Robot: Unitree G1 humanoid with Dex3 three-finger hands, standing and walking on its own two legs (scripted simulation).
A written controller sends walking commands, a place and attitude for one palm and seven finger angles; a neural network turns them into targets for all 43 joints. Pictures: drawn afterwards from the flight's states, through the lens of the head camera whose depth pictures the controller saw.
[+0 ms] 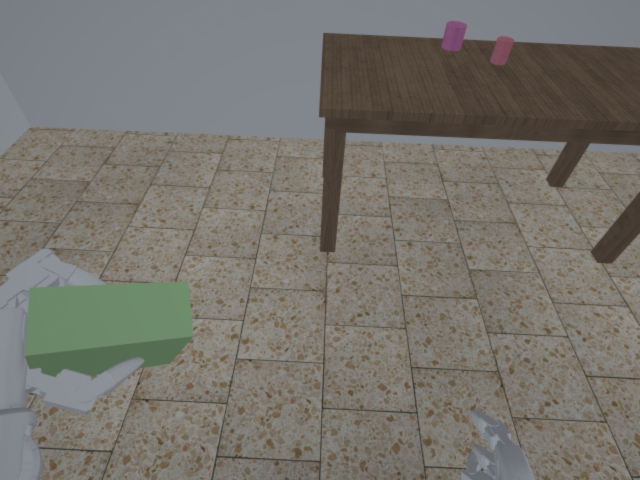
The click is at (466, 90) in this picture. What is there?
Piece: table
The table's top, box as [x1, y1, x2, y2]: [319, 33, 639, 131]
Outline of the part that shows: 323,33 319,116 639,131 639,48 514,42 506,63 504,65 495,65 489,61 495,41 463,39 461,48 458,51 448,51 440,46 442,38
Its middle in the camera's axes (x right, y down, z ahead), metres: +0.66 -0.58 +1.40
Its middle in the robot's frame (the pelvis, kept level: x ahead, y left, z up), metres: +1.47 -0.58 -0.11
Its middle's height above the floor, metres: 0.66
